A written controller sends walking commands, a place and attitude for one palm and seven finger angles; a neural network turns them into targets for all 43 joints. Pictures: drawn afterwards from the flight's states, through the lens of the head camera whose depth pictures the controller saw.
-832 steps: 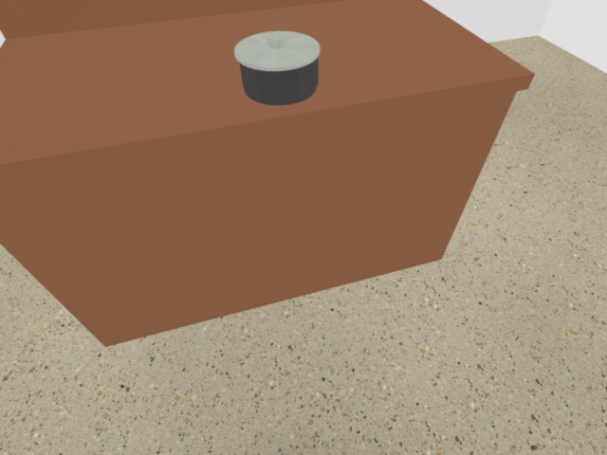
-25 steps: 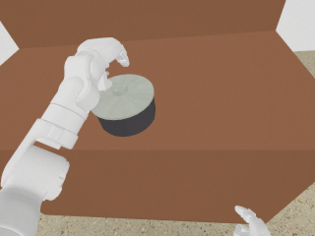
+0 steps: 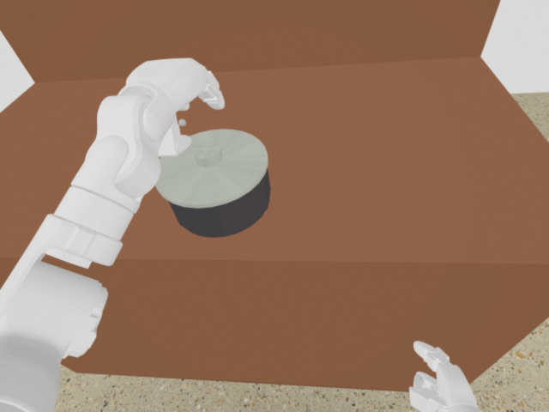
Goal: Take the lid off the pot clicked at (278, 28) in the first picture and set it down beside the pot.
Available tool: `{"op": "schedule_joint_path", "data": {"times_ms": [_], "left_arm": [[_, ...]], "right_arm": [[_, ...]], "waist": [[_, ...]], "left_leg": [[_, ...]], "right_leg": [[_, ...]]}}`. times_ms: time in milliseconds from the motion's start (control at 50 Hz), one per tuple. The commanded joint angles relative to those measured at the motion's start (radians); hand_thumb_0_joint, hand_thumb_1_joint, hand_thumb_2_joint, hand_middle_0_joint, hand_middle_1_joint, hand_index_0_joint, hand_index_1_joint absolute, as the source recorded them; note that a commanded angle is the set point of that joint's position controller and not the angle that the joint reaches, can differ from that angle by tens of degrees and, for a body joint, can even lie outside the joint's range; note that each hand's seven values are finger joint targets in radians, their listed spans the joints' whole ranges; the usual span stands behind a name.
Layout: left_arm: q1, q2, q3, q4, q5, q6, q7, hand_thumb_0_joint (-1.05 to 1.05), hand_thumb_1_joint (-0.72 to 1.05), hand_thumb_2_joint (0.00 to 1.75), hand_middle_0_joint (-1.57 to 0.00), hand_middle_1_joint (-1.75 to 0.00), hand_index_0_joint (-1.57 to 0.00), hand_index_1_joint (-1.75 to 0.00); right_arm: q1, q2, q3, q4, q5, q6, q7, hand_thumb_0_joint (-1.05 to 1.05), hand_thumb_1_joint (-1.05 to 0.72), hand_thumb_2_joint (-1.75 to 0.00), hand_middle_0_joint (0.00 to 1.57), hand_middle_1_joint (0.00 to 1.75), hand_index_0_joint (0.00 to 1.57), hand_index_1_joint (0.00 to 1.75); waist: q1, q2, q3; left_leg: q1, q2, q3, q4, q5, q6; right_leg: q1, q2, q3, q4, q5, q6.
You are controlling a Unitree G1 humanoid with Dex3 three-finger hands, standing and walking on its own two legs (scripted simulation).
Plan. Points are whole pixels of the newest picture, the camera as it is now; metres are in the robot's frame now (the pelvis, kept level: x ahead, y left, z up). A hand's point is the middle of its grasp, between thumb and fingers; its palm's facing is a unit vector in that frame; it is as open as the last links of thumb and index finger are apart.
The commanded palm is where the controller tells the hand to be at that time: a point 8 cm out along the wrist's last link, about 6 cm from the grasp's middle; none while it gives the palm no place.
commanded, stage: move the open hand above the knob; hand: left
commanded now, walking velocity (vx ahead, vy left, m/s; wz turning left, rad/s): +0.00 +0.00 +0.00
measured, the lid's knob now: (208, 154) +0.47 +0.13 +0.15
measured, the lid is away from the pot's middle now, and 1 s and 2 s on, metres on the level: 0.00 0.00 0.00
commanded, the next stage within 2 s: lower the open fingers around the knob in 1.42 s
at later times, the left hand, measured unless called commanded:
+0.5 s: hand (181, 137) +0.42 +0.14 +0.22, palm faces -0.18 -0.01 -0.98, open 9.9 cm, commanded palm +0.41 +0.15 +0.28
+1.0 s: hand (194, 114) +0.45 +0.12 +0.24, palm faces -0.12 -0.04 -0.99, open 9.9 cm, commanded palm +0.41 +0.14 +0.28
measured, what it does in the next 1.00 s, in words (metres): stands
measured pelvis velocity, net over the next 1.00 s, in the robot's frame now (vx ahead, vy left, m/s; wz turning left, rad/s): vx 0.01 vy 0.01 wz -0.01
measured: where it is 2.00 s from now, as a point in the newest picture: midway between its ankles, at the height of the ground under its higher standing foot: outside the picture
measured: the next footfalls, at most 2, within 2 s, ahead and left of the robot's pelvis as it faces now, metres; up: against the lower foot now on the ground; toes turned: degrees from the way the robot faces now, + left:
none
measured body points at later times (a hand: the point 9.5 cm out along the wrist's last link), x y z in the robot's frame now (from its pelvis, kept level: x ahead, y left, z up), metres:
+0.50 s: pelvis +0.00 +0.01 +0.00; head +0.00 -0.04 +0.45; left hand +0.43 +0.14 +0.27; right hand +0.17 -0.23 -0.12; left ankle +0.01 +0.11 -0.74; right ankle +0.00 -0.12 -0.74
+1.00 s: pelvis +0.01 +0.01 +0.00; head +0.02 -0.04 +0.45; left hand +0.45 +0.12 +0.29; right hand +0.17 -0.23 -0.12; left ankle +0.01 +0.11 -0.74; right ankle +0.00 -0.12 -0.74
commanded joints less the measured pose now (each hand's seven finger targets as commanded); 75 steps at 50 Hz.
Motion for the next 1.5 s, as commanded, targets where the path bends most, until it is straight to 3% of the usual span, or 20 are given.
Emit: {"op": "schedule_joint_path", "data": {"times_ms": [0,40,80,160,240,360,460,540,680,800,860,940,1000,1040,1100,1140,1220,1340,1400,1480], "left_arm": [[-0.341,0.114,0.098,0.012,0.032,0.04,0.029,0.0,-0.36,1.62,-0.86,-0.08,-0.86,-0.08],[-0.279,0.004,0.018,-0.106,0.011,0.03,0.008,0.0,-0.36,1.62,-0.86,-0.08,-0.86,-0.08],[-0.387,0.051,0.024,-0.229,0.034,0.026,-0.006,0.0,-0.36,1.62,-0.86,-0.08,-0.86,-0.08],[-0.683,0.363,0.231,-0.298,0.056,0.007,0.022,0.0,-0.36,1.62,-0.86,-0.08,-0.86,-0.08],[-0.596,0.323,0.238,-0.062,0.022,0.023,0.04,0.0,-0.36,1.62,-0.86,-0.08,-0.86,-0.08],[-0.338,0.065,0.052,-0.025,0.037,0.027,-0.007,0.0,-0.36,1.62,-0.86,-0.08,-0.86,-0.08],[-0.631,0.269,0.167,-0.223,0.046,0.0,0.002,0.0,-0.36,1.62,-0.86,-0.08,-0.86,-0.08],[-0.666,0.328,0.227,-0.05,0.031,0.012,0.025,0.0,-0.36,1.62,-0.86,-0.08,-0.86,-0.08],[-0.476,0.053,0.035,-0.008,0.051,0.021,0.0,0.0,-0.36,1.62,-0.86,-0.08,-0.86,-0.08],[-0.677,0.26,0.18,-0.08,0.065,0.015,0.017,0.0,-0.36,1.62,-0.86,-0.08,-0.86,-0.08],[-0.731,0.265,0.188,-0.13,0.061,0.006,0.043,0.0,-0.36,1.62,-0.86,-0.08,-0.86,-0.08],[-0.42,0.109,0.123,0.06,0.035,0.038,0.04,0.0,-0.36,1.62,-0.86,-0.08,-0.86,-0.08],[-0.391,0.081,0.087,-0.003,0.055,0.038,0.027,0.0,-0.36,1.62,-0.86,-0.08,-0.86,-0.08],[-0.464,0.099,0.085,-0.147,0.041,0.024,0.027,0.0,-0.36,1.62,-0.86,-0.08,-0.86,-0.08],[-0.624,0.245,0.173,-0.271,0.066,0.022,0.031,0.0,-0.36,1.62,-0.86,-0.08,-0.86,-0.08],[-0.617,0.291,0.219,-0.224,0.04,0.023,0.042,0.0,-0.36,1.62,-0.86,-0.08,-0.86,-0.08],[-0.508,0.164,0.125,0.017,0.049,0.058,0.037,0.0,-0.36,1.62,-0.86,-0.08,-0.86,-0.08],[-0.499,0.037,0.008,-0.162,0.026,0.037,0.008,0.0,-0.36,1.62,-0.86,-0.08,-0.86,-0.08],[-0.661,0.243,0.153,-0.151,0.062,0.037,0.022,0.0,-0.36,1.62,-0.86,-0.08,-0.86,-0.08],[-0.667,0.22,0.151,-0.089,0.053,0.034,0.037,0.0,-0.36,1.62,-0.86,-0.08,-0.86,-0.08]], "right_arm": [[-0.114,-0.087,-0.025,-0.153,0.012,-0.016,0.016,0.0,-0.9,-0.9,0.2,0.3,0.2,0.3],[-0.153,-0.084,-0.036,-0.196,0.018,-0.006,0.036,0.0,-0.9,-0.9,0.2,0.3,0.2,0.3],[-0.183,-0.076,-0.032,-0.213,0.015,0.007,0.04,0.0,-0.9,-0.9,0.2,0.3,0.2,0.3],[-0.133,-0.08,-0.024,-0.178,0.003,-0.017,0.004,0.0,-0.9,-0.9,0.2,0.3,0.2,0.3],[-0.093,-0.092,-0.027,-0.127,0.0,-0.036,-0.013,0.0,-0.9,-0.9,0.2,0.3,0.2,0.3],[-0.133,-0.084,-0.028,-0.176,0.009,-0.008,0.028,0.0,-0.9,-0.9,0.2,0.3,0.2,0.3],[-0.123,-0.084,-0.03,-0.186,0.004,-0.019,0.01,0.0,-0.9,-0.9,0.2,0.3,0.2,0.3],[-0.058,-0.102,-0.034,-0.124,-0.001,-0.042,-0.017,0.0,-0.9,-0.9,0.2,0.3,0.2,0.3],[-0.088,-0.085,-0.038,-0.162,0.002,-0.029,0.022,0.0,-0.9,-0.9,0.2,0.3,0.2,0.3],[-0.065,-0.089,-0.035,-0.146,0.0,-0.034,0.005,0.0,-0.9,-0.9,0.2,0.3,0.2,0.3],[-0.054,-0.081,-0.034,-0.138,-0.005,-0.055,0.003,0.0,-0.9,-0.9,0.2,0.3,0.2,0.3],[-0.062,-0.096,-0.041,-0.134,-0.001,-0.033,0.026,0.0,-0.9,-0.9,0.2,0.3,0.2,0.3],[-0.111,-0.087,-0.03,-0.172,0.006,-0.01,0.033,0.0,-0.9,-0.9,0.2,0.3,0.2,0.3],[-0.127,-0.092,-0.04,-0.188,0.006,-0.001,0.037,0.0,-0.9,-0.9,0.2,0.3,0.2,0.3],[-0.123,-0.073,-0.034,-0.193,0.0,-0.018,0.025,0.0,-0.9,-0.9,0.2,0.3,0.2,0.3],[-0.108,-0.085,-0.038,-0.168,-0.004,-0.027,0.017,0.0,-0.9,-0.9,0.2,0.3,0.2,0.3],[-0.104,-0.078,-0.018,-0.135,0.003,-0.013,0.004,0.0,-0.9,-0.9,0.2,0.3,0.2,0.3],[-0.151,-0.076,-0.034,-0.183,0.011,0.0,0.028,0.0,-0.9,-0.9,0.2,0.3,0.2,0.3],[-0.125,-0.078,-0.024,-0.157,0.004,-0.011,0.007,0.0,-0.9,-0.9,0.2,0.3,0.2,0.3],[-0.111,-0.07,-0.021,-0.136,-0.003,-0.034,0.001,0.0,-0.9,-0.9,0.2,0.3,0.2,0.3]], "waist": [[-0.002,-0.175,-0.251],[-0.011,-0.147,-0.297],[-0.014,-0.126,-0.347],[-0.018,-0.102,-0.434],[-0.01,-0.118,-0.335],[-0.007,-0.15,-0.321],[-0.022,-0.125,-0.405],[-0.027,-0.117,-0.351],[-0.019,-0.114,-0.35],[-0.027,-0.148,-0.389],[-0.015,-0.081,-0.443],[-0.006,-0.144,-0.323],[-0.001,-0.188,-0.312],[-0.013,-0.165,-0.369],[-0.005,-0.131,-0.474],[-0.011,-0.11,-0.448],[-0.014,-0.193,-0.259],[-0.037,-0.13,-0.376],[-0.024,-0.134,-0.397],[-0.015,-0.104,-0.395]], "left_leg": [[0.072,-0.018,0.005,-0.031,0.2,0.029],[0.12,-0.02,0.003,-0.004,0.247,0.038],[0.141,-0.023,0.001,0.003,0.253,0.043],[0.155,-0.034,-0.016,-0.013,0.243,0.051],[0.125,-0.026,-0.022,-0.026,0.215,0.043],[0.113,-0.02,0.001,-0.021,0.237,0.036],[0.145,-0.032,-0.016,-0.02,0.221,0.055],[0.136,-0.029,-0.029,-0.028,0.217,0.052],[0.149,-0.021,-0.026,-0.022,0.269,0.041],[0.15,-0.026,-0.033,-0.028,0.267,0.052],[0.196,-0.022,-0.042,-0.032,0.339,0.045],[0.134,-0.012,-0.027,-0.021,0.363,0.038],[0.105,-0.014,-0.006,-0.026,0.293,0.038],[0.145,-0.014,-0.012,-0.009,0.323,0.047],[0.185,-0.024,-0.023,-0.001,0.379,0.055],[0.179,-0.023,-0.027,0.004,0.371,0.055],[0.083,-0.021,-0.006,-0.038,0.214,0.038],[0.169,-0.025,-0.017,0.007,0.279,0.048],[0.149,-0.032,-0.021,-0.013,0.234,0.05],[0.152,-0.03,-0.032,-0.018,0.281,0.044]], "right_leg": [[0.049,0.042,-0.029,-0.051,0.275,-0.04],[0.05,0.039,-0.027,-0.045,0.313,-0.045],[0.065,0.041,-0.022,-0.042,0.318,-0.044],[0.147,0.05,0.005,-0.036,0.337,-0.039],[0.102,0.047,-0.013,-0.053,0.293,-0.044],[0.071,0.043,-0.027,-0.046,0.299,-0.042],[0.122,0.05,-0.005,-0.046,0.304,-0.039],[0.105,0.052,-0.013,-0.058,0.297,-0.044],[0.058,0.051,-0.029,-0.047,0.295,-0.05],[0.114,0.057,-0.017,-0.046,0.329,-0.048],[0.128,0.06,-0.016,-0.036,0.355,-0.052],[0.084,0.052,-0.029,-0.044,0.366,-0.053],[0.083,0.048,-0.032,-0.042,0.34,-0.048],[0.102,0.043,-0.022,-0.042,0.366,-0.049],[0.17,0.048,-0.004,-0.023,0.431,-0.046],[0.159,0.046,-0.005,-0.03,0.426,-0.048],[0.065,0.05,-0.026,-0.06,0.293,-0.041],[0.071,0.045,-0.022,-0.042,0.336,-0.048],[0.112,0.051,-0.01,-0.043,0.321,-0.046],[0.124,0.053,-0.015,-0.035,0.352,-0.052]]}}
